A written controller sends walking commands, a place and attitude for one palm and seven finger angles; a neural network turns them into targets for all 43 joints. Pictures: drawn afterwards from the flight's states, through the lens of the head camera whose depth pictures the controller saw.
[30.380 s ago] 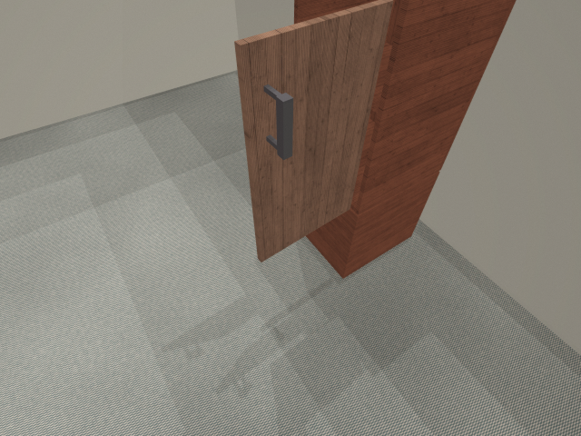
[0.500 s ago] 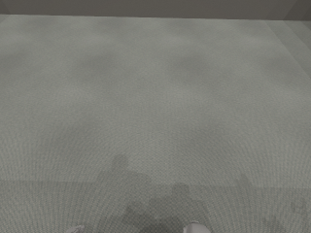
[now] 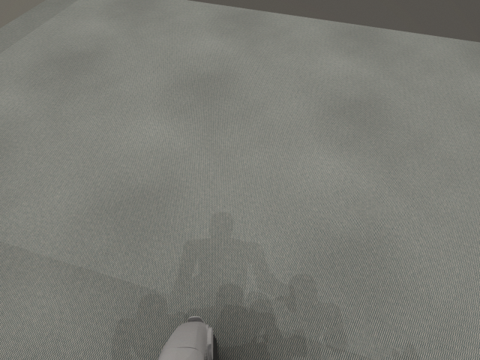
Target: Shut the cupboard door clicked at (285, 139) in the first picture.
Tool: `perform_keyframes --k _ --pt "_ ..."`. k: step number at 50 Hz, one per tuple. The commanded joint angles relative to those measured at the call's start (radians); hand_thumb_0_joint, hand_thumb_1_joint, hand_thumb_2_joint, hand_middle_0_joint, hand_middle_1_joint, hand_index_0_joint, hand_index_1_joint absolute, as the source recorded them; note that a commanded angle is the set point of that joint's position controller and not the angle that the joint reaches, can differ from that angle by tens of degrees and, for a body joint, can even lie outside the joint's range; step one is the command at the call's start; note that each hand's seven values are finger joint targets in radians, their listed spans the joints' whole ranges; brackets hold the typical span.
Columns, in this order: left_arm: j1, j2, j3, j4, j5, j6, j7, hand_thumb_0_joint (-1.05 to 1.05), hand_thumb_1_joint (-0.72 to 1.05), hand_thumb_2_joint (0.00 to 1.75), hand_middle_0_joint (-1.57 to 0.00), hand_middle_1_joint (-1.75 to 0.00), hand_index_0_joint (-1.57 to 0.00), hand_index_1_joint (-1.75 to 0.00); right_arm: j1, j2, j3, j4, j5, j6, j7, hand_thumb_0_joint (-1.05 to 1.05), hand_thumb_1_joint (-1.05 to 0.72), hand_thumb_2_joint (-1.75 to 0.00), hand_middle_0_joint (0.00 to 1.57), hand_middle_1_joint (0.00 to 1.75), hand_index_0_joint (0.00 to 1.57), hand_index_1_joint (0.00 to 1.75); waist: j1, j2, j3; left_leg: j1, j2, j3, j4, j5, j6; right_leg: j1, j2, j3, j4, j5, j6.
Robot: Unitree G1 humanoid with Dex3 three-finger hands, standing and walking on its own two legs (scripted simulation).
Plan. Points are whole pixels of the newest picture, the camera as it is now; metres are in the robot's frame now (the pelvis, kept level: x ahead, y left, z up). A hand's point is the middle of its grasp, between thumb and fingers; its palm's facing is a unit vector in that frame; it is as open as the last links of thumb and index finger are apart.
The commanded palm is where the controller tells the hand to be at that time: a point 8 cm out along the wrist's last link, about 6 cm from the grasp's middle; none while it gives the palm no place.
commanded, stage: turn to face it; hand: left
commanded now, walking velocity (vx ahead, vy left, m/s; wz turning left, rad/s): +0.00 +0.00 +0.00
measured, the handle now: out of the picture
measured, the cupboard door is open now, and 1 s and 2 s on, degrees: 64 64 64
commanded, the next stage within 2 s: none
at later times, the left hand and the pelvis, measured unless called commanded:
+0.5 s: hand (144, 331) +0.18 +0.20 -0.17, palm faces -0.06 -0.97 -0.22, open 7.4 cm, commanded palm none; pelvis +0.10 +0.01 -0.01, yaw -9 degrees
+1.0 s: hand (169, 258) +0.33 +0.18 -0.17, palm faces -0.41 -0.89 -0.21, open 7.4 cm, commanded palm none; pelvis +0.15 +0.03 +0.00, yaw -28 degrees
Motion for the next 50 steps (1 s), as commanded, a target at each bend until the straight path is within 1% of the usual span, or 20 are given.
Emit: perform_keyframes --k 1,3,4,5,6,8,11,14,24,25,26,28,32,37,40,41,43,44,47,50 --pt "0.041 0.203 0.037 -0.061 0.004 -0.005 0.012 0.0 0.9 0.9 -0.2 -0.3 -0.2 -0.3 -0.025 -0.049 0.007 -0.104 0.001 -0.024 0.004 0.0 -0.9 -0.9 0.2 0.3 0.2 0.3 -0.011 -0.143 -0.077 0.11 -0.054 0.042 -0.108 -0.038 0.027 0.062 -0.306 0.086 0.089 0.946 -0.068" --pt "0.044 0.189 0.026 -0.062 -0.004 0.003 0.017 0.0 0.9 0.9 -0.2 -0.3 -0.2 -0.3 0.143 -0.086 0.003 -0.054 -0.008 -0.032 -0.013 0.0 -0.9 -0.9 0.2 0.3 0.2 0.3 -0.087 -0.105 -0.159 0.415 -0.077 0.031 -0.267 0.156 0.048 -0.052 -0.245 0.061 0.315 0.824 -0.028" --pt "0.097 0.147 0.016 -0.07 -0.015 0.012 0.018 0.0 0.9 0.9 -0.2 -0.3 -0.2 -0.3 0.237 -0.173 -0.011 -0.037 -0.021 -0.043 -0.025 0.0 -0.9 -0.9 0.2 0.3 0.2 0.3 -0.101 0.072 -0.275 0.683 0.118 -0.187 -0.257 0.511 0.123 -0.261 -0.14 0.053 0.532 0.414 0.021" --pt "0.133 0.088 -0.008 -0.083 -0.024 0.018 0.02 0.0 0.9 0.9 -0.2 -0.3 -0.2 -0.3 0.301 -0.258 -0.025 -0.023 -0.008 -0.044 -0.04 0.0 -0.9 -0.9 0.2 0.3 0.2 0.3 -0.101 0.249 -0.378 0.801 0.374 -0.451 -0.302 0.909 0.268 -0.42 -0.014 0.132 0.786 -0.354 0.04" --pt "0.069 0.107 -0.016 -0.114 -0.017 0.03 0.032 0.0 0.9 0.9 -0.2 -0.3 -0.2 -0.3 0.293 -0.266 -0.015 -0.03 0.005 -0.04 -0.052 0.0 -0.9 -0.9 0.2 0.3 0.2 0.3 -0.098 0.065 -0.322 0.688 0.398 -0.412 -0.318 0.904 0.277 -0.404 -0.014 0.262 0.856 -0.353 0.013" --pt "0.051 0.073 -0.018 -0.074 -0.018 0.055 0.034 0.0 0.9 0.9 -0.2 -0.3 -0.2 -0.3 0.118 -0.21 0.001 -0.064 0.008 -0.051 -0.073 0.0 -0.9 -0.9 0.2 0.3 0.2 0.3 -0.04 0.174 -0.246 0.516 0.374 -0.355 -0.438 0.521 0.235 -0.441 -0.037 0.338 0.849 -0.274 0.019" --pt "0.054 0.07 -0.003 -0.046 -0.005 0.084 0.005 0.0 0.9 0.9 -0.2 -0.3 -0.2 -0.3 -0.003 -0.142 0.023 -0.075 -0.001 -0.046 -0.074 0.0 -0.9 -0.9 0.2 0.3 0.2 0.3 0.018 0.117 -0.121 0.311 0.271 -0.159 -0.508 0.22 0.15 -0.343 -0.044 0.307 0.68 -0.16 0.024" --pt "0.049 0.071 0.014 -0.055 0.001 0.112 -0.008 0.0 0.9 0.9 -0.2 -0.3 -0.2 -0.3 -0.029 -0.157 0.011 -0.077 -0.002 -0.024 -0.071 0.0 -0.9 -0.9 0.2 0.3 0.2 0.3 0.025 0.132 -0.101 0.252 0.275 -0.125 -0.557 -0.036 0.139 -0.333 -0.016 0.268 0.609 -0.109 0.027" --pt "-0.001 0.104 0.051 -0.138 0.006 0.097 -0.028 0.0 0.9 0.9 -0.2 -0.3 -0.2 -0.3 0.0 -0.164 -0.037 -0.081 0.004 -0.006 -0.062 0.0 -0.9 -0.9 0.2 0.3 0.2 0.3 0.042 0.085 -0.118 0.294 0.253 0.031 -0.321 -0.024 0.06 -0.196 0.029 0.227 0.182 0.135 0.017" --pt "0.025 0.16 0.06 -0.14 0.011 0.087 -0.024 0.0 0.9 0.9 -0.2 -0.3 -0.2 -0.3 -0.004 -0.133 -0.035 -0.092 0.01 -0.005 -0.058 0.0 -0.9 -0.9 0.2 0.3 0.2 0.3 0.06 -0.056 -0.117 0.241 0.167 0.096 -0.161 -0.108 0.001 -0.163 -0.06 0.39 0.045 0.232 -0.027" --pt "0.015 0.255 0.072 -0.148 0.02 0.073 -0.013 0.0 0.9 0.9 -0.2 -0.3 -0.2 -0.3 0.003 -0.059 -0.022 -0.127 0.014 -0.004 -0.05 0.0 -0.9 -0.9 0.2 0.3 0.2 0.3 0.062 -0.301 -0.103 0.053 0.016 0.145 0.056 -0.37 -0.061 -0.095 -0.273 0.689 -0.063 0.431 -0.134" --pt "0.023 0.282 0.082 -0.141 0.009 0.07 0.007 0.0 0.9 0.9 -0.2 -0.3 -0.2 -0.3 -0.056 -0.077 -0.017 -0.154 0.011 0.003 -0.063 0.0 -0.9 -0.9 0.2 0.3 0.2 0.3 0.071 -0.285 -0.13 -0.067 -0.011 -0.062 0.329 -0.393 -0.066 -0.064 -0.306 0.806 -0.065 0.55 -0.246" --pt "-0.099 0.224 0.063 -0.178 0.005 0.076 0.009 0.0 0.9 0.9 -0.2 -0.3 -0.2 -0.3 0.0 -0.089 -0.011 -0.12 0.013 -0.003 -0.06 0.0 -0.9 -0.9 0.2 0.3 0.2 0.3 0.021 -0.132 -0.19 0.032 0.004 -0.082 0.254 -0.233 -0.089 -0.069 -0.187 0.579 0.001 0.522 -0.189" --pt "-0.106 0.268 0.07 -0.175 0.009 0.088 -0.003 0.0 0.9 0.9 -0.2 -0.3 -0.2 -0.3 0.013 -0.088 -0.005 -0.132 0.018 -0.004 -0.063 0.0 -0.9 -0.9 0.2 0.3 0.2 0.3 0.03 -0.141 -0.139 0.146 -0.038 -0.052 -0.003 -0.225 -0.089 -0.139 -0.16 0.624 -0.002 0.45 -0.188" --pt "-0.156 0.265 0.07 -0.186 0.0 0.098 -0.006 0.0 0.9 0.9 -0.2 -0.3 -0.2 -0.3 0.1 -0.107 -0.003 -0.115 0.021 -0.016 -0.073 0.0 -0.9 -0.9 0.2 0.3 0.2 0.3 -0.012 -0.141 -0.147 0.324 -0.055 -0.053 -0.262 -0.084 -0.082 -0.232 -0.118 0.641 0.066 0.402 -0.134" --pt "-0.178 0.243 0.065 -0.193 -0.004 0.103 -0.007 0.0 0.9 0.9 -0.2 -0.3 -0.2 -0.3 0.145 -0.126 -0.006 -0.101 0.022 -0.024 -0.074 0.0 -0.9 -0.9 0.2 0.3 0.2 0.3 -0.035 -0.101 -0.153 0.439 -0.027 -0.075 -0.389 -0.01 -0.073 -0.315 -0.072 0.611 0.116 0.302 -0.088" --pt "-0.159 0.159 0.043 -0.24 -0.015 0.108 -0.024 0.0 0.9 0.9 -0.2 -0.3 -0.2 -0.3 0.188 -0.287 -0.029 -0.118 -0.001 -0.034 -0.082 0.0 -0.9 -0.9 0.2 0.3 0.2 0.3 -0.034 0.327 -0.162 0.535 0.367 -0.453 -0.551 0.114 0.098 -0.543 0.125 0.362 0.48 -0.259 0.021" --pt "-0.187 0.197 0.046 -0.239 -0.004 0.11 -0.028 0.0 0.9 0.9 -0.2 -0.3 -0.2 -0.3 0.188 -0.281 -0.025 -0.123 -0.006 -0.034 -0.082 0.0 -0.9 -0.9 0.2 0.3 0.2 0.3 -0.048 0.235 -0.157 0.455 0.411 -0.463 -0.55 0.101 0.153 -0.516 0.087 0.373 0.65 -0.283 0.025" --pt "-0.214 0.181 0.051 -0.225 -0.005 0.119 -0.048 0.0 0.9 0.9 -0.2 -0.3 -0.2 -0.3 0.084 -0.227 -0.011 -0.145 -0.01 -0.034 -0.085 0.0 -0.9 -0.9 0.2 0.3 0.2 0.3 0.003 0.167 -0.093 0.418 0.303 -0.234 -0.492 0.326 0.131 -0.524 0.035 0.337 0.754 -0.175 0.049" --pt "-0.238 0.149 0.037 -0.231 -0.008 0.128 -0.054 0.0 0.9 0.9 -0.2 -0.3 -0.2 -0.3 0.126 -0.219 -0.013 -0.126 -0.007 -0.03 -0.083 0.0 -0.9 -0.9 0.2 0.3 0.2 0.3 -0.016 0.174 -0.115 0.469 0.261 -0.107 -0.45 0.427 0.11 -0.46 0.036 0.28 0.624 -0.136 0.055"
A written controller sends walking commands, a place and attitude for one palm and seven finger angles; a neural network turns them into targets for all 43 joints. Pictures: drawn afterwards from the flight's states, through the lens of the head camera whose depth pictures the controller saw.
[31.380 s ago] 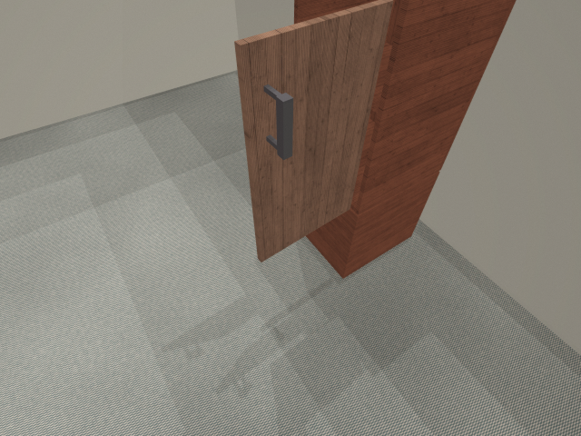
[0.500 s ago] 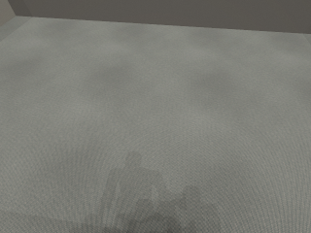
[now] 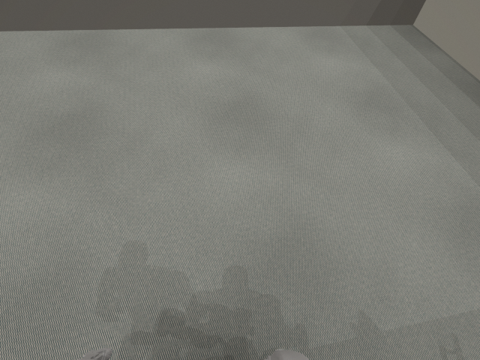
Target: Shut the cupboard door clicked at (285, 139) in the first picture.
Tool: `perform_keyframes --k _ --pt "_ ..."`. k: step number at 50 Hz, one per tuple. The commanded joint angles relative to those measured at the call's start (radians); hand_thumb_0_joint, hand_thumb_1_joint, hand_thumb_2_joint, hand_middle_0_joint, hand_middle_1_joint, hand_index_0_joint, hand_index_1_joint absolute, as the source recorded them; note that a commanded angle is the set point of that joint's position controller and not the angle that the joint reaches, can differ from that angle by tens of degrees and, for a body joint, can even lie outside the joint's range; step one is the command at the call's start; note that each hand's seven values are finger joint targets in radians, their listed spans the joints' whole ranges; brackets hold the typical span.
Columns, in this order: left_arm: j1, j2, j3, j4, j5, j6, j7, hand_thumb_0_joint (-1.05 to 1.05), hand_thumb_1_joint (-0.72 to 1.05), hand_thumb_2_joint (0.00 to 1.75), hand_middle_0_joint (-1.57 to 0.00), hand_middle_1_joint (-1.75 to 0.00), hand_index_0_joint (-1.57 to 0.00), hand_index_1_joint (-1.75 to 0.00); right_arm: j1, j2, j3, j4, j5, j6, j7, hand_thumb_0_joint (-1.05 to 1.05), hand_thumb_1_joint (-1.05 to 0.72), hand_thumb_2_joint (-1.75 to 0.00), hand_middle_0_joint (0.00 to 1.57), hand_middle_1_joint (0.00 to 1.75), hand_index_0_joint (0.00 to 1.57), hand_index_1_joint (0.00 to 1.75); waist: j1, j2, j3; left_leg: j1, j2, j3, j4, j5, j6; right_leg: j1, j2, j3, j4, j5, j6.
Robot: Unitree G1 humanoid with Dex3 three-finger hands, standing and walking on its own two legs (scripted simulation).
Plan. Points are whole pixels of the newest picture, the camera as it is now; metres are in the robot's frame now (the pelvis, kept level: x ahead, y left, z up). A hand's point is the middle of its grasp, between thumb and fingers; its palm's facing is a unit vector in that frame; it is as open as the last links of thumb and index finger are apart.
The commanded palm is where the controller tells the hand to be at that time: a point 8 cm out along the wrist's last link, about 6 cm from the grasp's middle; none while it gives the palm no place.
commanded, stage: turn to face it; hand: left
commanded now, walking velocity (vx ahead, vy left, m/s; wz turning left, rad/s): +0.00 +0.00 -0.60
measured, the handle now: out of the picture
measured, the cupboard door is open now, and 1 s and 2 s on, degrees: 64 64 64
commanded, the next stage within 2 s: none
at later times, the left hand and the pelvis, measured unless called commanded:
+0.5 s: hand (159, 355) +0.15 +0.15 -0.17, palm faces -0.28 -0.94 -0.21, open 7.4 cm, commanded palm none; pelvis +0.01 -0.01 +0.00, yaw -18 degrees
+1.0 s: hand (204, 312) +0.23 +0.08 -0.16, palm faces -0.55 -0.79 -0.27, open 7.4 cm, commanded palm none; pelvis +0.02 -0.03 -0.01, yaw -36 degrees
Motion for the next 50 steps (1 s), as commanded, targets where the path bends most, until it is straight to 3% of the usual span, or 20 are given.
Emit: perform_keyframes --k 1,6,8,9,10,11,16,22,25,27,28,30,34,41,42,43,44,45,46,50 --pt "-0.059 0.031 -0.004 -0.109 0.0 -0.022 -0.012 0.0 0.9 0.9 -0.2 -0.3 -0.2 -0.3 0.044 -0.219 -0.06 -0.052 0.0 -0.015 -0.011 0.0 -0.9 -0.9 0.2 0.3 0.2 0.3 -0.022 0.216 -0.082 0.143 0.245 -0.094 -0.163 0.522 0.13 -0.008 -0.047 -0.043 -0.085 0.024 0.006" --pt "-0.068 0.032 -0.009 -0.125 0.001 -0.032 -0.01 0.0 0.9 0.9 -0.2 -0.3 -0.2 -0.3 0.055 -0.24 -0.079 -0.042 0.002 -0.007 0.003 0.0 -0.9 -0.9 0.2 0.3 0.2 0.3 -0.032 0.254 -0.095 0.145 0.27 -0.039 -0.101 0.497 0.11 0.113 -0.026 -0.091 -0.314 0.075 -0.015" --pt "0.009 0.052 -0.001 -0.102 0.003 -0.042 -0.007 0.0 0.9 0.9 -0.2 -0.3 -0.2 -0.3 0.024 -0.245 -0.084 -0.047 0.008 -0.003 0.006 0.0 -0.9 -0.9 0.2 0.3 0.2 0.3 0.016 0.191 -0.114 0.077 0.236 0.012 0.011 0.411 0.05 0.273 -0.016 -0.105 -0.534 0.267 -0.032" --pt "0.08 0.11 0.011 -0.08 0.008 -0.052 0.0 0.0 0.9 0.9 -0.2 -0.3 -0.2 -0.3 0.017 -0.221 -0.085 -0.057 0.018 -0.003 0.013 0.0 -0.9 -0.9 0.2 0.3 0.2 0.3 0.047 0.079 -0.143 -0.033 0.185 0.06 0.142 0.27 -0.006 0.425 -0.096 -0.005 -0.63 0.41 -0.064" --pt "0.131 0.22 0.033 -0.063 0.017 -0.064 0.014 0.0 0.9 0.9 -0.2 -0.3 -0.2 -0.3 -0.015 -0.133 -0.064 -0.103 0.023 -0.001 0.017 0.0 -0.9 -0.9 0.2 0.3 0.2 0.3 0.076 -0.25 -0.133 -0.311 0.029 0.124 0.362 -0.252 -0.07 0.562 -0.354 0.332 -0.688 0.718 -0.167" --pt "0.174 0.255 0.035 -0.055 0.004 -0.059 0.026 0.0 0.9 0.9 -0.2 -0.3 -0.2 -0.3 -0.052 -0.144 -0.055 -0.13 0.021 0.016 0.009 0.0 -0.9 -0.9 0.2 0.3 0.2 0.3 0.103 -0.226 -0.113 -0.347 0.0 -0.003 0.542 -0.368 -0.073 0.464 -0.438 0.396 -0.675 0.861 -0.258" --pt "-0.015 0.155 0.02 -0.101 0.01 -0.06 0.045 0.0 0.9 0.9 -0.2 -0.3 -0.2 -0.3 -0.041 -0.131 -0.053 -0.08 0.021 0.017 0.008 0.0 -0.9 -0.9 0.2 0.3 0.2 0.3 0.001 -0.116 -0.128 -0.29 0.015 -0.092 0.559 -0.161 -0.088 0.341 -0.268 0.239 -0.642 0.693 -0.234" --pt "-0.014 0.178 0.028 -0.097 0.018 -0.051 0.031 0.0 0.9 0.9 -0.2 -0.3 -0.2 -0.3 -0.022 -0.115 -0.053 -0.091 0.024 0.012 0.011 0.0 -0.9 -0.9 0.2 0.3 0.2 0.3 -0.002 -0.127 -0.091 -0.129 -0.055 -0.055 0.228 -0.124 -0.073 0.205 -0.23 0.326 -0.659 0.452 -0.22" --pt "-0.035 0.143 0.022 -0.098 0.003 -0.043 0.029 0.0 0.9 0.9 -0.2 -0.3 -0.2 -0.3 0.072 -0.144 -0.053 -0.061 0.025 -0.01 -0.001 0.0 -0.9 -0.9 0.2 0.3 0.2 0.3 -0.047 -0.082 -0.13 0.104 -0.05 -0.058 -0.094 0.064 -0.06 0.11 -0.156 0.304 -0.542 0.433 -0.131" --pt "0.008 0.046 0.002 -0.131 -0.009 -0.039 0.014 0.0 0.9 0.9 -0.2 -0.3 -0.2 -0.3 0.099 -0.297 -0.078 -0.078 0.004 -0.02 -0.008 0.0 -0.9 -0.9 0.2 0.3 0.2 0.3 -0.043 0.354 -0.139 0.212 0.344 -0.452 -0.268 0.166 0.114 -0.12 0.046 0.063 -0.164 -0.089 -0.025" --pt "-0.024 0.081 0.004 -0.13 0.004 -0.036 0.012 0.0 0.9 0.9 -0.2 -0.3 -0.2 -0.3 0.102 -0.293 -0.076 -0.074 0.0 -0.021 -0.013 0.0 -0.9 -0.9 0.2 0.3 0.2 0.3 -0.059 0.287 -0.139 0.163 0.406 -0.473 -0.263 0.228 0.173 -0.118 0.004 0.067 0.027 -0.133 -0.016" --pt "-0.031 0.077 0.016 -0.107 0.003 -0.035 -0.001 0.0 0.9 0.9 -0.2 -0.3 -0.2 -0.3 0.024 -0.247 -0.064 -0.094 -0.001 -0.023 -0.014 0.0 -0.9 -0.9 0.2 0.3 0.2 0.3 -0.014 0.224 -0.092 0.1 0.319 -0.308 -0.222 0.372 0.163 -0.106 -0.037 0.052 0.152 -0.05 0.0" --pt "-0.049 0.029 -0.001 -0.106 -0.002 -0.024 -0.014 0.0 0.9 0.9 -0.2 -0.3 -0.2 -0.3 0.024 -0.224 -0.063 -0.081 -0.001 -0.015 -0.011 0.0 -0.9 -0.9 0.2 0.3 0.2 0.3 -0.021 0.216 -0.096 0.146 0.251 -0.096 -0.158 0.509 0.132 -0.029 -0.051 -0.032 -0.036 0.003 0.011" --pt "0.003 0.044 -0.002 -0.096 0.003 -0.04 -0.011 0.0 0.9 0.9 -0.2 -0.3 -0.2 -0.3 0.014 -0.25 -0.087 -0.061 0.007 -0.001 0.006 0.0 -0.9 -0.9 0.2 0.3 0.2 0.3 0.003 0.229 -0.096 0.08 0.253 0.006 -0.026 0.389 0.064 0.221 -0.012 -0.113 -0.46 0.203 -0.025" --pt "0.061 0.075 0.007 -0.075 0.005 -0.045 -0.007 0.0 0.9 0.9 -0.2 -0.3 -0.2 -0.3 -0.002 -0.242 -0.088 -0.066 0.012 0.001 0.01 0.0 -0.9 -0.9 0.2 0.3 0.2 0.3 0.035 0.166 -0.107 0.0 0.217 0.039 0.07 0.298 0.021 0.34 -0.034 -0.082 -0.571 0.305 -0.043" --pt "0.117 0.166 0.023 -0.061 0.014 -0.057 0.004 0.0 0.9 0.9 -0.2 -0.3 -0.2 -0.3 -0.003 -0.184 -0.078 -0.088 0.022 0.002 0.015 0.0 -0.9 -0.9 0.2 0.3 0.2 0.3 0.061 -0.073 -0.139 -0.173 0.117 0.109 0.259 0.06 -0.042 0.495 -0.22 0.155 -0.671 0.476 -0.109" --pt "0.164 0.248 0.037 -0.043 0.009 -0.063 0.017 0.0 0.9 0.9 -0.2 -0.3 -0.2 -0.3 -0.071 -0.132 -0.059 -0.139 0.023 0.009 0.015 0.0 -0.9 -0.9 0.2 0.3 0.2 0.3 0.095 -0.275 -0.108 -0.359 -0.006 0.066 0.48 -0.374 -0.077 0.485 -0.413 0.404 -0.702 0.743 -0.23" --pt "0.181 0.259 0.037 -0.046 0.002 -0.058 0.026 0.0 0.9 0.9 -0.2 -0.3 -0.2 -0.3 -0.117 -0.142 -0.053 -0.156 0.02 0.016 0.006 0.0 -0.9 -0.9 0.2 0.3 0.2 0.3 0.106 -0.178 -0.095 -0.395 0.001 -0.065 0.59 -0.355 -0.068 0.448 -0.409 0.405 -0.68 0.81 -0.274" --pt "0.136 0.223 0.044 -0.045 0.006 -0.064 0.042 0.0 0.9 0.9 -0.2 -0.3 -0.2 -0.3 -0.113 -0.136 -0.057 -0.145 0.023 0.016 -0.001 0.0 -0.9 -0.9 0.2 0.3 0.2 0.3 0.076 -0.265 -0.117 -0.44 0.011 -0.094 0.649 -0.318 -0.073 0.465 -0.375 0.433 -0.672 0.808 -0.281" --pt "-0.003 0.161 0.014 -0.095 0.008 -0.062 0.039 0.0 0.9 0.9 -0.2 -0.3 -0.2 -0.3 -0.055 -0.139 -0.055 -0.087 0.019 0.021 0.012 0.0 -0.9 -0.9 0.2 0.3 0.2 0.3 0.003 -0.136 -0.117 -0.281 0.009 -0.083 0.558 -0.141 -0.09 0.298 -0.256 0.243 -0.665 0.618 -0.229"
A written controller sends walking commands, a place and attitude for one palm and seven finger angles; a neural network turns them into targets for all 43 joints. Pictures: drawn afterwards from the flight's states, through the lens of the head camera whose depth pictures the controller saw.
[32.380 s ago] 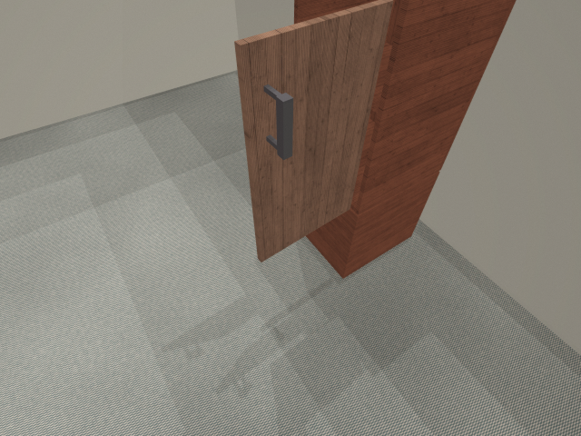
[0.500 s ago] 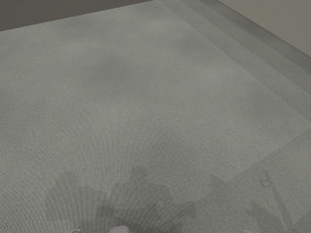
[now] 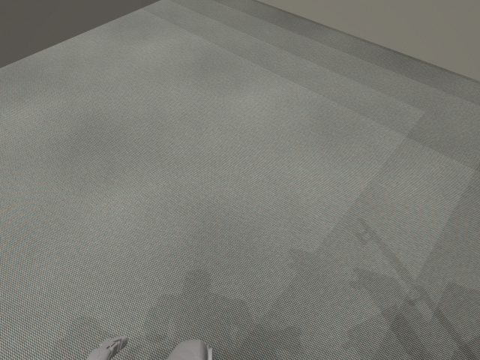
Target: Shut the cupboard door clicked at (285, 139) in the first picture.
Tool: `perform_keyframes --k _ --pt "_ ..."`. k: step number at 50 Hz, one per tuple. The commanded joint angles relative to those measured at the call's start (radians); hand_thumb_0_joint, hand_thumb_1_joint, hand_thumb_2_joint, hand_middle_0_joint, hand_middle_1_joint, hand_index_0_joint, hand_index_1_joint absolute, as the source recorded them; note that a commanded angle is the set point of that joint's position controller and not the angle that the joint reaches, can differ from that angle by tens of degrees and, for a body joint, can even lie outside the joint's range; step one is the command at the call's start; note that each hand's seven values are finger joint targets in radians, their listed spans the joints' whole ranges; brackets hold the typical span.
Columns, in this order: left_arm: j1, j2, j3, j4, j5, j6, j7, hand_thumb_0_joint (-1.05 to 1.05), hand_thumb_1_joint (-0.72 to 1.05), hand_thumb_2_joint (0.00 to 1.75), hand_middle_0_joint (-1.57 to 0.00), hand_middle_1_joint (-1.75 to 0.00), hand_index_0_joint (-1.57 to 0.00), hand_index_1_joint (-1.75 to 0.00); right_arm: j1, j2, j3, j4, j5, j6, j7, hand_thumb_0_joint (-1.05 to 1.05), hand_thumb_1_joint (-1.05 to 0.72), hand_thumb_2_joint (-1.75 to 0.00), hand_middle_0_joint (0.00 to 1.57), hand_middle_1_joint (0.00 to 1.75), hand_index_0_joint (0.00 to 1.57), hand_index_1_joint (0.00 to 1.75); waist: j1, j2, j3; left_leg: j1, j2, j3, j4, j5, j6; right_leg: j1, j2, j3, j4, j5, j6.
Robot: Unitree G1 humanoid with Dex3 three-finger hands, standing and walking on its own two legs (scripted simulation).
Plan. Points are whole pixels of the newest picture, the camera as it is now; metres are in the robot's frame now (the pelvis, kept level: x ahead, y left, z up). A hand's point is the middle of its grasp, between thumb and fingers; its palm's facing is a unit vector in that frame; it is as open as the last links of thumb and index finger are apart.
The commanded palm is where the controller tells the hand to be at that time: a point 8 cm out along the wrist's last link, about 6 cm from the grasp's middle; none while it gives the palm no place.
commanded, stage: turn to face it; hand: left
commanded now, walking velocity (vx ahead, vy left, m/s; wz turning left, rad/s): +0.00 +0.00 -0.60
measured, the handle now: out of the picture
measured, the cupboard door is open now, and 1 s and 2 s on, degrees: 64 64 64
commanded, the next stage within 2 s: take the last steps up to it in 1.82 s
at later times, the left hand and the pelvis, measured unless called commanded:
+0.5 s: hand (148, 331) +0.18 +0.20 -0.15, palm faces -0.28 -0.94 -0.19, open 7.4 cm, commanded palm none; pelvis +0.02 +0.03 +0.01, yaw -18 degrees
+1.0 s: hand (182, 311) +0.23 +0.14 -0.17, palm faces -0.54 -0.82 -0.18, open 7.4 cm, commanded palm none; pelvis +0.04 +0.02 +0.00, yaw -36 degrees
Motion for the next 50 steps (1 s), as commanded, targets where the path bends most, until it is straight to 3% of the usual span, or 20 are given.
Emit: perform_keyframes --k 1,6,9,11,12,16,25,28,29,30,31,32,33,36,40,43,44,46,47,50 --pt "-0.007 0.209 0.047 -0.073 0.012 -0.011 0.019 0.0 0.9 0.9 -0.2 -0.3 -0.2 -0.3 -0.013 -0.059 -0.01 -0.105 0.001 -0.033 0.011 0.0 -0.9 -0.9 0.2 0.3 0.2 0.3 0.009 -0.187 -0.14 -0.036 -0.017 -0.024 -0.057 0.08 -0.013 0.079 -0.243 0.262 -0.223 0.361 -0.166" --pt "0.016 0.225 0.054 -0.062 0.016 -0.004 0.011 0.0 0.9 0.9 -0.2 -0.3 -0.2 -0.3 -0.016 -0.051 -0.006 -0.123 0.006 -0.045 0.01 0.0 -0.9 -0.9 0.2 0.3 0.2 0.3 0.022 -0.217 -0.127 0.051 -0.066 -0.012 -0.325 0.079 0.0 0.052 -0.227 0.356 -0.21 0.284 -0.165" --pt "-0.029 0.199 0.051 -0.072 0.0 0.006 0.008 0.0 0.9 0.9 -0.2 -0.3 -0.2 -0.3 0.107 -0.076 -0.006 -0.083 0.007 -0.064 -0.004 0.0 -0.9 -0.9 0.2 0.3 0.2 0.3 -0.038 -0.162 -0.162 0.301 -0.062 -0.011 -0.647 0.279 0.013 -0.065 -0.154 0.324 -0.094 0.239 -0.074" --pt "0.017 0.101 0.028 -0.102 -0.009 0.01 -0.006 0.0 0.9 0.9 -0.2 -0.3 -0.2 -0.3 0.136 -0.228 -0.032 -0.102 -0.01 -0.073 -0.009 0.0 -0.9 -0.9 0.2 0.3 0.2 0.3 -0.034 0.27 -0.18 0.411 0.338 -0.404 -0.818 0.393 0.18 -0.287 0.046 0.079 0.298 -0.291 0.035" --pt "-0.02 0.132 0.034 -0.106 0.003 0.016 -0.007 0.0 0.9 0.9 -0.2 -0.3 -0.2 -0.3 0.138 -0.227 -0.029 -0.097 -0.019 -0.074 -0.016 0.0 -0.9 -0.9 0.2 0.3 0.2 0.3 -0.048 0.223 -0.163 0.35 0.388 -0.423 -0.819 0.456 0.235 -0.292 0.014 0.09 0.481 -0.329 0.046" --pt "-0.013 0.103 0.04 -0.067 0.001 0.022 -0.03 0.0 0.9 0.9 -0.2 -0.3 -0.2 -0.3 0.019 -0.142 -0.009 -0.126 -0.018 -0.076 -0.019 0.0 -0.9 -0.9 0.2 0.3 0.2 0.3 0.013 0.109 -0.112 0.322 0.241 -0.112 -0.745 0.676 0.206 -0.277 -0.045 0.028 0.583 -0.186 0.073" --pt "-0.079 0.07 0.022 -0.081 0.001 0.02 -0.033 0.0 0.9 0.9 -0.2 -0.3 -0.2 -0.3 0.107 -0.172 -0.037 -0.059 -0.018 -0.064 -0.002 0.0 -0.9 -0.9 0.2 0.3 0.2 0.3 -0.034 0.187 -0.136 0.365 0.263 0.024 -0.675 0.693 0.189 -0.098 -0.024 -0.077 0.187 -0.15 0.052" --pt "0.012 0.103 0.03 -0.055 0.002 0.009 -0.027 0.0 0.9 0.9 -0.2 -0.3 -0.2 -0.3 0.074 -0.178 -0.043 -0.062 -0.009 -0.059 0.004 0.0 -0.9 -0.9 0.2 0.3 0.2 0.3 0.024 0.128 -0.138 0.251 0.236 0.08 -0.545 0.58 0.115 0.116 -0.018 -0.089 -0.093 0.07 0.023" --pt "0.089 0.166 0.042 -0.032 0.008 0.0 -0.019 0.0 0.9 0.9 -0.2 -0.3 -0.2 -0.3 0.063 -0.147 -0.041 -0.076 -0.001 -0.057 0.01 0.0 -0.9 -0.9 0.2 0.3 0.2 0.3 0.061 -0.013 -0.174 0.136 0.18 0.125 -0.403 0.429 0.06 0.27 -0.116 0.032 -0.195 0.195 -0.015" --pt "0.137 0.274 0.064 -0.016 0.015 -0.013 -0.004 0.0 0.9 0.9 -0.2 -0.3 -0.2 -0.3 0.019 -0.057 -0.017 -0.125 0.003 -0.055 0.014 0.0 -0.9 -0.9 0.2 0.3 0.2 0.3 0.091 -0.353 -0.153 -0.135 0.016 0.177 -0.177 -0.096 -0.001 0.373 -0.37 0.372 -0.253 0.477 -0.125" --pt "0.176 0.306 0.064 -0.008 0.001 -0.007 0.007 0.0 0.9 0.9 -0.2 -0.3 -0.2 -0.3 -0.018 -0.081 -0.009 -0.149 0.0 -0.037 0.005 0.0 -0.9 -0.9 0.2 0.3 0.2 0.3 0.116 -0.279 -0.132 -0.152 -0.001 0.039 -0.01 -0.157 0.0 0.261 -0.439 0.416 -0.242 0.584 -0.202" --pt "0.126 0.284 0.07 -0.014 0.004 -0.007 0.018 0.0 0.9 0.9 -0.2 -0.3 -0.2 -0.3 -0.04 -0.066 -0.012 -0.142 0.005 -0.032 -0.002 0.0 -0.9 -0.9 0.2 0.3 0.2 0.3 0.082 -0.263 -0.119 -0.197 0.005 -0.021 0.066 -0.107 0.001 0.233 -0.388 0.413 -0.245 0.513 -0.224" --pt "0.07 0.263 0.064 -0.03 0.005 -0.007 0.022 0.0 0.9 0.9 -0.2 -0.3 -0.2 -0.3 -0.032 -0.076 -0.012 -0.132 0.003 -0.034 -0.004 0.0 -0.9 -0.9 0.2 0.3 0.2 0.3 0.064 -0.334 -0.108 -0.219 0.018 -0.046 0.089 -0.066 -0.001 0.206 -0.359 0.397 -0.257 0.407 -0.217" --pt "-0.036 0.204 0.048 -0.063 0.009 -0.009 0.023 0.0 0.9 0.9 -0.2 -0.3 -0.2 -0.3 0.015 -0.07 -0.01 -0.095 0.0 -0.04 0.007 0.0 -0.9 -0.9 0.2 0.3 0.2 0.3 0.004 -0.233 -0.14 -0.082 0.011 -0.025 -0.03 0.05 -0.014 0.132 -0.258 0.24 -0.207 0.424 -0.169" --pt "-0.01 0.229 0.053 -0.055 0.013 -0.006 0.014 0.0 0.9 0.9 -0.2 -0.3 -0.2 -0.3 0.015 -0.051 -0.004 -0.103 0.003 -0.043 0.009 0.0 -0.9 -0.9 0.2 0.3 0.2 0.3 0.013 -0.218 -0.141 0.022 -0.048 0.006 -0.272 0.07 -0.01 0.079 -0.236 0.301 -0.194 0.364 -0.169" --pt "-0.034 0.221 0.054 -0.054 0.005 0.002 0.011 0.0 0.9 0.9 -0.2 -0.3 -0.2 -0.3 0.09 -0.056 -0.005 -0.085 0.006 -0.054 0.0 0.0 -0.9 -0.9 0.2 0.3 0.2 0.3 -0.023 -0.204 -0.157 0.183 -0.074 0.021 -0.51 0.211 -0.003 0.01 -0.199 0.322 -0.127 0.33 -0.115" --pt "-0.042 0.194 0.05 -0.058 -0.001 0.006 0.009 0.0 0.9 0.9 -0.2 -0.3 -0.2 -0.3 0.126 -0.078 -0.008 -0.073 0.005 -0.063 -0.003 0.0 -0.9 -0.9 0.2 0.3 0.2 0.3 -0.041 -0.157 -0.167 0.302 -0.053 0.003 -0.641 0.289 0.007 -0.07 -0.155 0.302 -0.076 0.259 -0.07" --pt "-0.004 0.101 0.027 -0.091 -0.01 0.01 -0.005 0.0 0.9 0.9 -0.2 -0.3 -0.2 -0.3 0.167 -0.234 -0.035 -0.088 -0.013 -0.072 -0.007 0.0 -0.9 -0.9 0.2 0.3 0.2 0.3 -0.043 0.268 -0.189 0.405 0.344 -0.384 -0.806 0.419 0.178 -0.278 0.04 0.064 0.319 -0.292 0.038" --pt "-0.027 0.127 0.031 -0.087 0.003 0.019 -0.003 0.0 0.9 0.9 -0.2 -0.3 -0.2 -0.3 0.157 -0.227 -0.033 -0.077 -0.018 -0.075 -0.015 0.0 -0.9 -0.9 0.2 0.3 0.2 0.3 -0.053 0.245 -0.176 0.36 0.394 -0.401 -0.816 0.452 0.221 -0.296 0.005 0.091 0.505 -0.328 0.05" --pt "-0.026 0.112 0.043 -0.057 0.002 0.02 -0.025 0.0 0.9 0.9 -0.2 -0.3 -0.2 -0.3 0.046 -0.154 -0.014 -0.11 -0.021 -0.077 -0.016 0.0 -0.9 -0.9 0.2 0.3 0.2 0.3 0.003 0.126 -0.108 0.308 0.262 -0.139 -0.763 0.614 0.198 -0.285 -0.044 0.05 0.612 -0.193 0.069"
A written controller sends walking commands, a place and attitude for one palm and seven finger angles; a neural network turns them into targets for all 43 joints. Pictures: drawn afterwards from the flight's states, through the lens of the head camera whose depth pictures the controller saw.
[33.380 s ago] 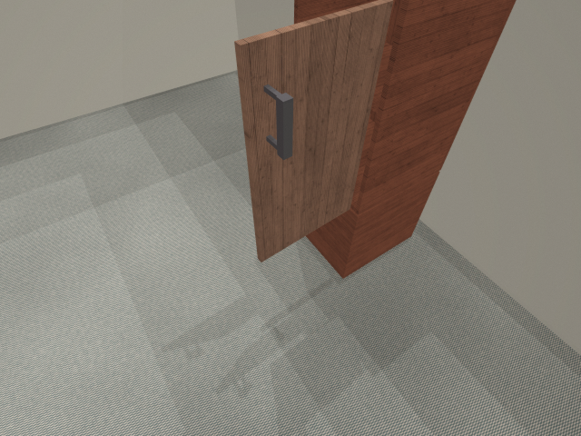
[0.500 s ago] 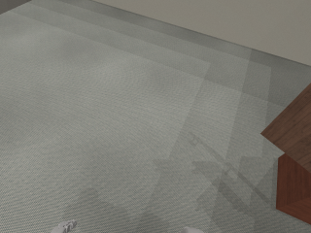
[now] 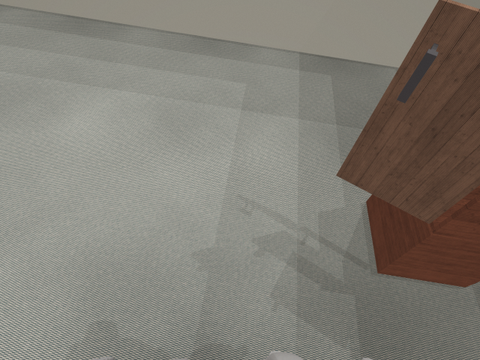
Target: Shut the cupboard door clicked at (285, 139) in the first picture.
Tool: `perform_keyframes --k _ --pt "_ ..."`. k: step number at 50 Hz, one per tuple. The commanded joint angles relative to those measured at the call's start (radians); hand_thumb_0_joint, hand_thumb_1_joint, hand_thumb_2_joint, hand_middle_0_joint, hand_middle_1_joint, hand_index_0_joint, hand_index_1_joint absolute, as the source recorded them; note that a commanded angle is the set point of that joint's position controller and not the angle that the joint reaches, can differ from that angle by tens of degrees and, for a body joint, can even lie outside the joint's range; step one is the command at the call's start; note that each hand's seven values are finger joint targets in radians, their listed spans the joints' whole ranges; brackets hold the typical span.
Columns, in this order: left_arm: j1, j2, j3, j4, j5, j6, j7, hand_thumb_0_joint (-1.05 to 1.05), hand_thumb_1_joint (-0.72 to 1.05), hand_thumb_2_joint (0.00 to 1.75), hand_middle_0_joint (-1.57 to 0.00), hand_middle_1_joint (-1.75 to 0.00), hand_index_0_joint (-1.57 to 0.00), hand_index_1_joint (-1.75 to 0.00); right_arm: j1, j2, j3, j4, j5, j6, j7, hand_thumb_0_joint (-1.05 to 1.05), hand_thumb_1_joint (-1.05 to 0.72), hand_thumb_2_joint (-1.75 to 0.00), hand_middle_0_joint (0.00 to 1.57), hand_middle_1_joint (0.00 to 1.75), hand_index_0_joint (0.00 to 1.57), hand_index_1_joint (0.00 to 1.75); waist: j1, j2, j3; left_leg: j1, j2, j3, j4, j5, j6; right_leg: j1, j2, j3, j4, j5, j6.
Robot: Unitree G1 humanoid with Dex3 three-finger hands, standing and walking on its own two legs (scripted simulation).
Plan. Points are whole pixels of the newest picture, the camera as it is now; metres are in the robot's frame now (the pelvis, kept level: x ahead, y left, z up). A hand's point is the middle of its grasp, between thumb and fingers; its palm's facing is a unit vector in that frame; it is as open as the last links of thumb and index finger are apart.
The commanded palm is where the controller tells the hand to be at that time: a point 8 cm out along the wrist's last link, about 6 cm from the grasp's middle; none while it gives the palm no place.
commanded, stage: turn to face it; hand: left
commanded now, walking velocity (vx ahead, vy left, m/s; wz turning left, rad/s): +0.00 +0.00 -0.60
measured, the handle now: (418, 73) +0.71 -0.36 +0.12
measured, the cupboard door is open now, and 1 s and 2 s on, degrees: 64 64 64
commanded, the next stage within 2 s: take the last steps up to it in 0.82 s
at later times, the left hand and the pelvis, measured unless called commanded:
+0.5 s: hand (168, 345) +0.16 +0.13 -0.15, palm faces -0.27 -0.93 -0.26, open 7.4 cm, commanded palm none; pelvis +0.01 -0.04 +0.01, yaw -16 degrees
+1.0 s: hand (193, 322) +0.20 +0.09 -0.16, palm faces -0.43 -0.87 -0.24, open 7.4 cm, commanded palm none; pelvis +0.03 -0.05 +0.00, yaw -27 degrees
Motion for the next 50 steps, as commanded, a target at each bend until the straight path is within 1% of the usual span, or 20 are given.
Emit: perform_keyframes --k 1,8,12,13,14,15,17,21,26,30,31,32,33,36,39,45,46,48,49,50 --pt "-0.047 0.068 0.022 -0.101 0.001 -0.028 -0.018 0.0 0.9 0.9 -0.2 -0.3 -0.2 -0.3 0.034 -0.211 -0.052 -0.062 -0.005 -0.014 -0.019 0.0 -0.9 -0.9 0.2 0.3 0.2 0.3 -0.008 0.232 -0.082 0.186 0.273 -0.147 -0.269 0.493 0.099 -0.129 -0.076 -0.057 0.204 0.016 0.021" --pt "-0.098 0.031 0.009 -0.118 0.002 -0.027 -0.021 0.0 0.9 0.9 -0.2 -0.3 -0.2 -0.3 0.105 -0.224 -0.072 -0.01 -0.005 -0.004 -0.006 0.0 -0.9 -0.9 0.2 0.3 0.2 0.3 -0.044 0.266 -0.107 0.238 0.286 -0.024 -0.219 0.531 0.095 -0.001 -0.059 -0.142 -0.109 0.05 0.009" --pt "-0.026 0.055 0.012 -0.1 0.003 -0.04 -0.015 0.0 0.9 0.9 -0.2 -0.3 -0.2 -0.3 0.069 -0.239 -0.083 -0.011 0.0 0.004 0.003 0.0 -0.9 -0.9 0.2 0.3 0.2 0.3 0.0 0.245 -0.111 0.154 0.282 0.029 -0.107 0.435 0.035 0.199 -0.038 -0.177 -0.401 0.225 -0.023" --pt "0.05 0.095 0.021 -0.078 0.006 -0.046 -0.01 0.0 0.9 0.9 -0.2 -0.3 -0.2 -0.3 0.05 -0.231 -0.085 -0.021 0.007 0.006 0.007 0.0 -0.9 -0.9 0.2 0.3 0.2 0.3 0.039 0.169 -0.133 0.064 0.24 0.061 0.007 0.332 -0.012 0.336 -0.073 -0.127 -0.52 0.333 -0.046" --pt "0.105 0.202 0.039 -0.062 0.016 -0.059 0.003 0.0 0.9 0.9 -0.2 -0.3 -0.2 -0.3 0.041 -0.158 -0.069 -0.051 0.017 0.009 0.013 0.0 -0.9 -0.9 0.2 0.3 0.2 0.3 0.068 -0.141 -0.152 -0.153 0.111 0.136 0.213 -0.007 -0.078 0.494 -0.295 0.162 -0.622 0.516 -0.129" --pt "0.151 0.264 0.046 -0.048 0.004 -0.061 0.014 0.0 0.9 0.9 -0.2 -0.3 -0.2 -0.3 -0.03 -0.135 -0.054 -0.096 0.015 0.021 0.01 0.0 -0.9 -0.9 0.2 0.3 0.2 0.3 0.098 -0.235 -0.113 -0.286 0.014 0.039 0.421 -0.355 -0.099 0.425 -0.443 0.345 -0.634 0.761 -0.238" --pt "0.088 0.235 0.052 -0.055 0.005 -0.063 0.035 0.0 0.9 0.9 -0.2 -0.3 -0.2 -0.3 -0.05 -0.138 -0.052 -0.085 0.017 0.028 -0.006 0.0 -0.9 -0.9 0.2 0.3 0.2 0.3 0.062 -0.224 -0.105 -0.359 0.036 -0.102 0.566 -0.278 -0.096 0.387 -0.397 0.349 -0.621 0.708 -0.281" --pt "-0.043 0.162 0.026 -0.093 0.01 -0.065 0.035 0.0 0.9 0.9 -0.2 -0.3 -0.2 -0.3 0.011 -0.13 -0.049 -0.033 0.012 0.028 0.007 0.0 -0.9 -0.9 0.2 0.3 0.2 0.3 -0.011 -0.108 -0.119 -0.196 0.028 -0.084 0.443 -0.112 -0.11 0.255 -0.272 0.154 -0.595 0.624 -0.222" --pt "-0.008 0.178 0.03 -0.073 0.014 -0.062 0.027 0.0 0.9 0.9 -0.2 -0.3 -0.2 -0.3 0.002 -0.117 -0.044 -0.037 0.016 0.021 0.009 0.0 -0.9 -0.9 0.2 0.3 0.2 0.3 0.009 -0.103 -0.116 -0.124 -0.023 -0.063 0.207 -0.098 -0.1 0.247 -0.256 0.221 -0.603 0.518 -0.228" --pt "-0.036 0.162 0.03 -0.069 0.002 -0.053 0.027 0.0 0.9 0.9 -0.2 -0.3 -0.2 -0.3 0.099 -0.121 -0.039 -0.003 0.018 0.004 -0.004 0.0 -0.9 -0.9 0.2 0.3 0.2 0.3 -0.038 -0.089 -0.136 0.103 -0.047 -0.053 -0.129 0.1 -0.085 0.163 -0.205 0.228 -0.505 0.515 -0.155" --pt "-0.027 0.122 0.022 -0.072 -0.002 -0.05 0.025 0.0 0.9 0.9 -0.2 -0.3 -0.2 -0.3 0.116 -0.155 -0.045 0.002 0.016 -0.004 -0.006 0.0 -0.9 -0.9 0.2 0.3 0.2 0.3 -0.039 0.015 -0.141 0.189 0.025 -0.132 -0.233 0.136 -0.059 0.088 -0.145 0.184 -0.434 0.424 -0.11" --pt "0.009 0.068 0.013 -0.086 -0.009 -0.045 0.018 0.0 0.9 0.9 -0.2 -0.3 -0.2 -0.3 0.128 -0.239 -0.058 -0.004 0.001 -0.01 -0.009 0.0 -0.9 -0.9 0.2 0.3 0.2 0.3 -0.032 0.254 -0.141 0.253 0.219 -0.34 -0.281 0.231 0.028 -0.043 -0.017 0.077 -0.275 0.19 -0.055" --pt "0.006 0.058 0.006 -0.102 -0.007 -0.048 0.015 0.0 0.9 0.9 -0.2 -0.3 -0.2 -0.3 0.138 -0.277 -0.062 -0.018 -0.004 -0.006 -0.012 0.0 -0.9 -0.9 0.2 0.3 0.2 0.3 -0.039 0.319 -0.132 0.209 0.368 -0.451 -0.324 0.311 0.131 -0.072 0.007 -0.02 -0.085 -0.084 -0.029" --pt "-0.023 0.076 0.016 -0.074 0.004 -0.038 0.006 0.0 0.9 0.9 -0.2 -0.3 -0.2 -0.3 0.069 -0.21 -0.043 -0.022 -0.009 -0.011 -0.021 0.0 -0.9 -0.9 0.2 0.3 0.2 0.3 -0.009 0.256 -0.079 0.124 0.293 -0.324 -0.307 0.434 0.144 -0.083 -0.045 -0.008 0.167 -0.031 -0.011" --pt "-0.024 0.035 0.002 -0.061 0.001 -0.03 0.001 0.0 0.9 0.9 -0.2 -0.3 -0.2 -0.3 0.068 -0.194 -0.045 -0.006 -0.01 -0.006 -0.02 0.0 -0.9 -0.9 0.2 0.3 0.2 0.3 -0.011 0.232 -0.096 0.18 0.224 -0.16 -0.257 0.541 0.117 -0.024 -0.048 -0.069 0.018 0.006 -0.001" --pt "0.033 0.022 -0.006 -0.03 0.0 -0.045 0.005 0.0 0.9 0.9 -0.2 -0.3 -0.2 -0.3 0.083 -0.212 -0.065 0.037 0.002 0.008 -0.01 0.0 -0.9 -0.9 0.2 0.3 0.2 0.3 0.004 0.232 -0.125 0.138 0.214 -0.103 -0.157 0.443 0.076 0.225 -0.022 -0.144 -0.416 0.235 -0.021" --pt "0.062 0.051 -0.001 -0.018 0.004 -0.053 0.009 0.0 0.9 0.9 -0.2 -0.3 -0.2 -0.3 0.088 -0.192 -0.065 0.039 0.008 0.01 -0.005 0.0 -0.9 -0.9 0.2 0.3 0.2 0.3 0.012 0.169 -0.117 0.061 0.174 -0.088 -0.103 0.352 0.034 0.329 -0.045 -0.099 -0.538 0.336 -0.035" --pt "0.142 0.204 0.028 0.013 0.015 -0.067 0.018 0.0 0.9 0.9 -0.2 -0.3 -0.2 -0.3 0.031 -0.087 -0.044 -0.009 0.014 0.011 0.004 0.0 -0.9 -0.9 0.2 0.3 0.2 0.3 0.058 -0.234 -0.102 -0.243 -0.03 0.046 0.224 -0.305 -0.073 0.446 -0.387 0.318 -0.7 0.402 -0.205" --pt "0.17 0.217 0.028 0.012 0.01 -0.065 0.018 0.0 0.9 0.9 -0.2 -0.3 -0.2 -0.3 -0.025 -0.105 -0.043 -0.028 0.008 0.017 0.004 0.0 -0.9 -0.9 0.2 0.3 0.2 0.3 0.093 -0.158 -0.075 -0.279 -0.029 -0.05 0.372 -0.326 -0.065 0.38 -0.403 0.337 -0.715 0.327 -0.269" --pt "0.143 0.185 0.033 0.02 0.013 -0.074 0.024 0.0 0.9 0.9 -0.2 -0.3 -0.2 -0.3 -0.033 -0.112 -0.049 -0.014 0.007 0.016 -0.001 0.0 -0.9 -0.9 0.2 0.3 0.2 0.3 0.066 -0.256 -0.054 -0.372 -0.017 -0.085 0.47 -0.286 -0.063 0.401 -0.364 0.384 -0.736 0.267 -0.286"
